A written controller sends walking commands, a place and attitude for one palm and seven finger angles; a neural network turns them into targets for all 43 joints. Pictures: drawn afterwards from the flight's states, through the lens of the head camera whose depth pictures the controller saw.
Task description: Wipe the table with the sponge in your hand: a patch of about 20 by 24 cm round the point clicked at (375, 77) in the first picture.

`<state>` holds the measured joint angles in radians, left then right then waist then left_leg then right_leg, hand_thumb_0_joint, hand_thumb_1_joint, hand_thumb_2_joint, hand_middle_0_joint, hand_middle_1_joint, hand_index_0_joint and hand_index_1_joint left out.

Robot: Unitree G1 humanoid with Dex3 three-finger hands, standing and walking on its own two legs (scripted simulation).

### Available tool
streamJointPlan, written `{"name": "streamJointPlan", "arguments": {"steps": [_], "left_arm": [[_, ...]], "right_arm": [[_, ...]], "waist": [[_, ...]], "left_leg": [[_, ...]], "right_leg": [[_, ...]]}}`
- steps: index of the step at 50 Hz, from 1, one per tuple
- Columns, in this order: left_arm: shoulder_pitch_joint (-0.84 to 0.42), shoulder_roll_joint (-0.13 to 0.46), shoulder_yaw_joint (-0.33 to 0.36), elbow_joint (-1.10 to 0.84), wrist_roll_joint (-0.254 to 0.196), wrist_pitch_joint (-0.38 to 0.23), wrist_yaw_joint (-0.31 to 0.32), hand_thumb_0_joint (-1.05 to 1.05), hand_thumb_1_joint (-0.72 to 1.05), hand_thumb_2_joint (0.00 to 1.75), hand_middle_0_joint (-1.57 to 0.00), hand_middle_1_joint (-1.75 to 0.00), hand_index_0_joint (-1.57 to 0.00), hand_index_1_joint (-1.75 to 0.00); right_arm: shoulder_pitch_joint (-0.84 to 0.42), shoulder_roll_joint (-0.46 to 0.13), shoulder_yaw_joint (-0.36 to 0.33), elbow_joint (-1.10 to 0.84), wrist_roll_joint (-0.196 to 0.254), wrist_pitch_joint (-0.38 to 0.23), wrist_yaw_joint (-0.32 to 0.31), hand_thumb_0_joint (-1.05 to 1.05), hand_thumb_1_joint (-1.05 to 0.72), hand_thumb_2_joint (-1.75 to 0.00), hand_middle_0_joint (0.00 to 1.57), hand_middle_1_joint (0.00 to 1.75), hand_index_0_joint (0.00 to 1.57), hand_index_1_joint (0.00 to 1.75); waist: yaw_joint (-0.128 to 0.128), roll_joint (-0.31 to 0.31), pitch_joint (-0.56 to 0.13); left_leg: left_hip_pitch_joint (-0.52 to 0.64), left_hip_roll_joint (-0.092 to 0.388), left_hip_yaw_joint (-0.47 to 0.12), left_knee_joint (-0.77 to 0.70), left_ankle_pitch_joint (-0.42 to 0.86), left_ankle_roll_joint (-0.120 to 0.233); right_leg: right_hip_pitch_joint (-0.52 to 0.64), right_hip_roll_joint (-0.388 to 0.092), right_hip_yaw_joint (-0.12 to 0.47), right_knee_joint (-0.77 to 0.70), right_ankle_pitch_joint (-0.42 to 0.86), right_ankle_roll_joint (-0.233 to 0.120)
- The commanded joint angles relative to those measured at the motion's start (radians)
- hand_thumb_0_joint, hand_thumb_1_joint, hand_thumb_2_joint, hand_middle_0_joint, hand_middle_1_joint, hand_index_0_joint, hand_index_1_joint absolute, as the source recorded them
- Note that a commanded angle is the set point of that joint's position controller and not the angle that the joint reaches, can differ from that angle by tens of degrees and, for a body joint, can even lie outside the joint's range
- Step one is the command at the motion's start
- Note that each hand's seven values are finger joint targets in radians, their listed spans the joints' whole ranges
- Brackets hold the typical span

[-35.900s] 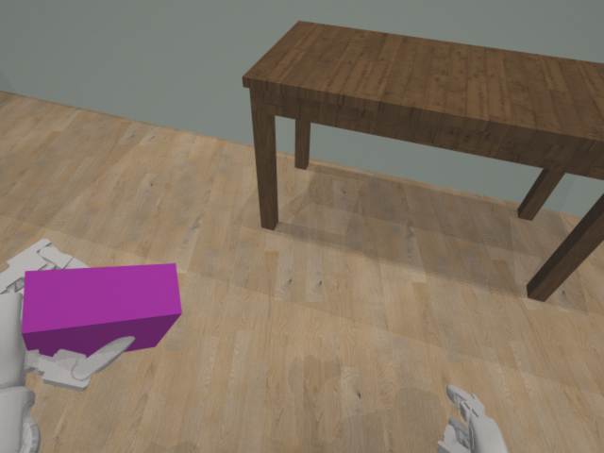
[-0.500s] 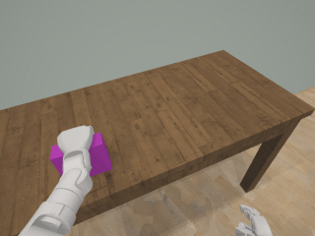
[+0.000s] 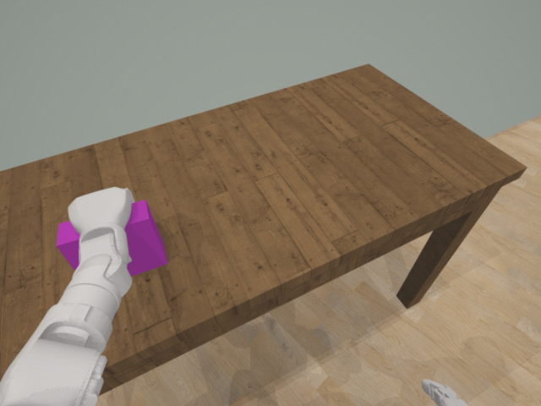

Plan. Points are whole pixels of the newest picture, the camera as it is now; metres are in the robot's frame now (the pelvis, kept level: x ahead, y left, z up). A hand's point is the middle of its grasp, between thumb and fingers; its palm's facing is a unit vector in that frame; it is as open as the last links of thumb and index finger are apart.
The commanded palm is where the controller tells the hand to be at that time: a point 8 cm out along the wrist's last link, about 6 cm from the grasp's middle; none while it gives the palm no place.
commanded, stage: wipe forward along the middle lane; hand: left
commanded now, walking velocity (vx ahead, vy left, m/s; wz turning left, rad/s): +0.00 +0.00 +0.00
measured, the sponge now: (121, 252) +0.37 +0.29 +0.00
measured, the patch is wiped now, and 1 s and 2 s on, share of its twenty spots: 0.90 0.90 0.90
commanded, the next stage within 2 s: slide back across to the first lane in 0.44 s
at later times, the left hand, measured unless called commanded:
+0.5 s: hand (106, 212) +0.42 +0.32 +0.04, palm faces -0.10 -0.02 -0.99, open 9.2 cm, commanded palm +0.41 +0.31 +0.07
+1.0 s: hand (85, 214) +0.42 +0.35 +0.04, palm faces -0.08 -0.03 -1.00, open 9.2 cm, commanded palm +0.38 +0.35 +0.09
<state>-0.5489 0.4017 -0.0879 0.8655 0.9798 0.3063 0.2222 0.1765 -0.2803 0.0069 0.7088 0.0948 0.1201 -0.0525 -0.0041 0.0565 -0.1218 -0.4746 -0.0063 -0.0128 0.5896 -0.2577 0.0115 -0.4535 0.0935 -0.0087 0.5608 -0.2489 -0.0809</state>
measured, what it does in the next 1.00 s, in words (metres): stands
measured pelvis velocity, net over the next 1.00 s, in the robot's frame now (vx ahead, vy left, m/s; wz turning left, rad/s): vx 0.02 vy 0.04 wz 0.00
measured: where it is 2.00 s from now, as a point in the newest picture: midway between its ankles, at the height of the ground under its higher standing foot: outside the picture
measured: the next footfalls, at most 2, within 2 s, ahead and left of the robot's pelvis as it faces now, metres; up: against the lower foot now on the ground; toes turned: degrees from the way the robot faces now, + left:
none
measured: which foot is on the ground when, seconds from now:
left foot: down 0.00-1.00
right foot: down 0.00-1.00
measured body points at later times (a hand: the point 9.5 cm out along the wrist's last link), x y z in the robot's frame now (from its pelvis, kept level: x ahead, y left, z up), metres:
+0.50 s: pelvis +0.01 +0.03 +0.00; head +0.05 +0.02 +0.45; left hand +0.42 +0.31 +0.09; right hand +0.11 -0.24 -0.13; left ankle +0.02 +0.12 -0.73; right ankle +0.01 -0.07 -0.73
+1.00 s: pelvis +0.02 +0.04 +0.00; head +0.05 +0.04 +0.45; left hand +0.42 +0.35 +0.09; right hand +0.13 -0.22 -0.12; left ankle +0.02 +0.12 -0.73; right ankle +0.01 -0.07 -0.73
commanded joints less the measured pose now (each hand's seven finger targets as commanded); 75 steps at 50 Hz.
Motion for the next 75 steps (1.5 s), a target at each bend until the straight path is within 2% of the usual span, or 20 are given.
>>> {"name": "streamJointPlan", "arguments": {"steps": [1,16,18,20,22,25,27,30,32,35,38,45,46,52,55,62,64,65,70,75], "left_arm": [[-0.288,0.250,0.055,-0.007,0.029,0.003,0.025,0.00,0.10,1.30,-1.20,-1.60,-1.20,-1.60],[-0.366,0.289,0.077,0.093,0.051,-0.025,0.041,0.00,0.10,1.30,-1.20,-1.60,-1.20,-1.60],[-0.382,0.243,0.037,0.096,0.053,-0.022,0.040,0.00,0.10,1.30,-1.20,-1.60,-1.20,-1.60],[-0.391,0.281,0.079,0.110,0.052,-0.024,0.043,0.00,0.10,1.30,-1.20,-1.60,-1.20,-1.60],[-0.443,0.219,0.012,0.113,0.057,-0.021,0.049,0.00,0.10,1.30,-1.20,-1.60,-1.20,-1.60],[-0.469,0.280,0.066,0.139,0.053,-0.019,0.055,0.00,0.10,1.30,-1.20,-1.60,-1.20,-1.60],[-0.490,0.225,0.010,0.154,0.066,-0.018,0.056,0.00,0.10,1.30,-1.20,-1.60,-1.20,-1.60],[-0.443,0.294,0.090,0.125,0.056,-0.025,0.056,0.00,0.10,1.30,-1.20,-1.60,-1.20,-1.60],[-0.453,0.269,0.060,0.098,0.056,-0.026,0.057,0.00,0.10,1.30,-1.20,-1.60,-1.20,-1.60],[-0.413,0.351,0.138,0.061,0.050,-0.026,0.062,0.00,0.10,1.30,-1.20,-1.60,-1.20,-1.60],[-0.412,0.323,0.098,0.040,0.059,-0.012,0.064,0.00,0.10,1.30,-1.20,-1.60,-1.20,-1.60],[-0.337,0.326,0.110,-0.012,0.046,-0.007,0.028,0.00,0.10,1.30,-1.20,-1.60,-1.20,-1.60],[-0.354,0.309,0.082,-0.025,0.050,-0.013,0.024,0.00,0.10,1.30,-1.20,-1.60,-1.20,-1.60],[-0.264,0.343,0.122,-0.065,0.058,-0.039,0.001,0.00,0.10,1.30,-1.20,-1.60,-1.20,-1.60],[-0.249,0.320,0.115,-0.120,0.047,-0.053,-0.009,0.00,0.10,1.30,-1.20,-1.60,-1.20,-1.60],[-0.237,0.407,0.162,-0.127,0.058,-0.064,-0.023,0.00,0.10,1.30,-1.20,-1.60,-1.20,-1.60],[-0.247,0.382,0.134,-0.131,0.064,-0.074,-0.033,0.00,0.10,1.30,-1.20,-1.60,-1.20,-1.60],[-0.243,0.355,0.129,-0.176,0.055,-0.091,-0.040,0.00,0.10,1.30,-1.20,-1.60,-1.20,-1.60],[-0.045,0.242,0.093,-0.280,0.023,-0.106,-0.044,0.00,0.10,1.30,-1.20,-1.60,-1.20,-1.60],[0.015,0.263,0.126,-0.297,-0.005,-0.055,-0.026,0.00,0.10,1.30,-1.20,-1.60,-1.20,-1.60]], "right_arm": [[-0.070,-0.125,-0.042,-0.118,-0.007,-0.037,-0.002,0.00,-0.90,-0.90,0.20,0.30,0.20,0.30],[-0.001,-0.134,-0.050,-0.095,-0.014,-0.030,0.011,0.00,-0.90,-0.90,0.20,0.30,0.20,0.30],[0.001,-0.130,-0.050,-0.098,-0.013,-0.030,0.015,0.00,-0.90,-0.90,0.20,0.30,0.20,0.30],[0.002,-0.134,-0.050,-0.091,-0.015,-0.030,0.015,0.00,-0.90,-0.90,0.20,0.30,0.20,0.30],[0.011,-0.129,-0.051,-0.091,-0.015,-0.031,0.017,0.00,-0.90,-0.90,0.20,0.30,0.20,0.30],[0.017,-0.136,-0.049,-0.081,-0.018,-0.032,0.016,0.00,-0.90,-0.90,0.20,0.30,0.20,0.30],[0.038,-0.131,-0.053,-0.075,-0.020,-0.034,0.020,0.00,-0.90,-0.90,0.20,0.30,0.20,0.30],[0.029,-0.132,-0.055,-0.086,-0.023,-0.031,0.023,0.00,-0.90,-0.90,0.20,0.30,0.20,0.30],[0.032,-0.129,-0.057,-0.090,-0.020,-0.029,0.026,0.00,-0.90,-0.90,0.20,0.30,0.20,0.30],[0.011,-0.133,-0.055,-0.101,-0.019,-0.028,0.027,0.00,-0.90,-0.90,0.20,0.30,0.20,0.30],[0.006,-0.130,-0.054,-0.103,-0.016,-0.029,0.029,0.00,-0.90,-0.90,0.20,0.30,0.20,0.30],[-0.027,-0.133,-0.051,-0.116,-0.012,-0.027,0.030,0.00,-0.90,-0.90,0.20,0.30,0.20,0.30],[-0.016,-0.134,-0.053,-0.114,-0.013,-0.025,0.028,0.00,-0.90,-0.90,0.20,0.30,0.20,0.30],[-0.019,-0.136,-0.058,-0.121,-0.016,-0.014,0.027,0.00,-0.90,-0.90,0.20,0.30,0.20,0.30],[-0.044,-0.132,-0.056,-0.132,-0.013,-0.010,0.029,0.00,-0.90,-0.90,0.20,0.30,0.20,0.30],[-0.037,-0.145,-0.054,-0.124,-0.016,0.004,0.022,0.00,-0.90,-0.90,0.20,0.30,0.20,0.30],[-0.042,-0.143,-0.054,-0.125,-0.014,0.006,0.020,0.00,-0.90,-0.90,0.20,0.30,0.20,0.30],[-0.054,-0.136,-0.057,-0.134,-0.014,0.000,0.020,0.00,-0.90,-0.90,0.20,0.30,0.20,0.30],[-0.072,-0.127,-0.069,-0.154,-0.016,-0.007,0.034,0.00,-0.90,-0.90,0.20,0.30,0.20,0.30],[-0.104,-0.138,-0.062,-0.155,-0.011,-0.001,0.032,0.00,-0.90,-0.90,0.20,0.30,0.20,0.30]], "waist": [[-0.019,-0.134,-0.182],[-0.030,-0.098,-0.237],[-0.040,-0.101,-0.228],[-0.027,-0.089,-0.238],[-0.054,-0.072,-0.214],[-0.043,-0.074,-0.235],[-0.060,-0.057,-0.241],[-0.015,-0.042,-0.314],[-0.028,-0.037,-0.296],[0.007,-0.041,-0.316],[-0.008,-0.041,-0.271],[0.011,-0.020,-0.245],[-0.006,-0.020,-0.241],[0.016,-0.004,-0.257],[0.020,0.007,-0.258],[0.013,-0.026,-0.241],[0.004,-0.014,-0.221],[0.014,0.007,-0.262],[0.030,-0.001,-0.296],[0.036,-0.064,-0.224]], "left_leg": [[-0.005,-0.028,0.006,-0.040,0.026,0.045],[0.017,-0.017,-0.002,-0.021,0.103,0.045],[0.023,-0.014,-0.004,-0.023,0.099,0.043],[0.027,-0.009,-0.017,-0.028,0.114,0.041],[0.039,-0.006,-0.015,-0.024,0.093,0.042],[0.034,-0.002,-0.025,-0.027,0.104,0.039],[0.049,0.000,-0.027,-0.017,0.114,0.038],[0.077,0.003,-0.034,-0.021,0.168,0.035],[0.091,0.003,-0.032,-0.019,0.170,0.037],[0.095,0.002,-0.041,-0.038,0.190,0.036],[0.112,0.000,-0.039,-0.049,0.173,0.040],[0.149,0.001,-0.054,-0.072,0.214,0.033],[0.163,0.002,-0.053,-0.067,0.208,0.035],[0.190,-0.003,-0.048,-0.057,0.293,0.032],[0.206,-0.001,-0.053,-0.060,0.335,0.028],[0.191,-0.010,-0.048,-0.061,0.319,0.035],[0.194,-0.013,-0.044,-0.062,0.314,0.038],[0.218,-0.009,-0.047,-0.060,0.360,0.037],[0.277,0.007,-0.059,-0.033,0.507,0.027],[0.209,-0.005,-0.050,-0.062,0.374,0.033]], "right_leg": [[0.164,-0.071,0.114,-0.116,0.134,0.039],[0.126,-0.059,0.071,-0.083,0.219,0.033],[0.101,-0.057,0.060,-0.084,0.202,0.033],[0.089,-0.051,0.054,-0.076,0.194,0.025],[0.043,-0.049,0.039,-0.077,0.151,0.030],[0.041,-0.046,0.042,-0.074,0.148,0.024],[0.011,-0.043,0.027,-0.061,0.142,0.025],[0.067,-0.039,0.031,-0.054,0.181,0.015],[0.064,-0.039,0.024,-0.056,0.182,0.020],[0.112,-0.038,0.028,-0.062,0.187,0.014],[0.102,-0.037,0.019,-0.075,0.161,0.017],[0.121,-0.036,0.015,-0.090,0.179,0.006],[0.109,-0.035,0.011,-0.090,0.171,0.009],[0.147,-0.039,0.016,-0.089,0.257,0.001],[0.154,-0.039,0.020,-0.089,0.287,-0.003],[0.187,-0.044,0.024,-0.099,0.314,0.001],[0.178,-0.047,0.027,-0.104,0.318,0.000],[0.193,-0.048,0.030,-0.100,0.345,-0.004],[0.192,-0.044,0.027,-0.088,0.422,-0.003],[0.217,-0.046,0.029,-0.099,0.382,0.000]]}}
